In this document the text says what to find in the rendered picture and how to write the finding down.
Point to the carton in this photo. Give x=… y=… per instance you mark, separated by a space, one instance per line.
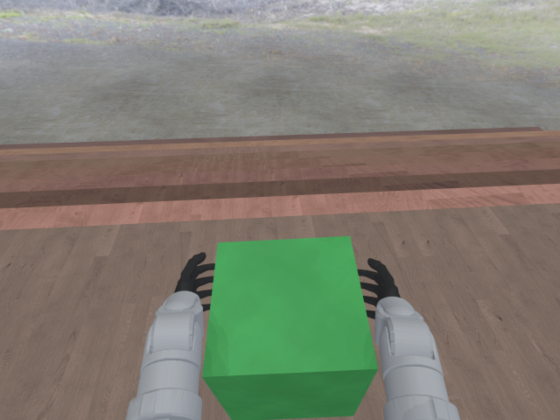
x=288 y=334

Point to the robot right forearm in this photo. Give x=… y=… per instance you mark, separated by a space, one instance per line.
x=411 y=368

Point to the robot left forearm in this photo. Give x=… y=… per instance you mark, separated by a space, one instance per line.
x=168 y=387

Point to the right robot hand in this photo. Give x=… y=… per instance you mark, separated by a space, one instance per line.
x=385 y=288

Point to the left robot hand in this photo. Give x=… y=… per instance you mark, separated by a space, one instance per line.
x=188 y=281

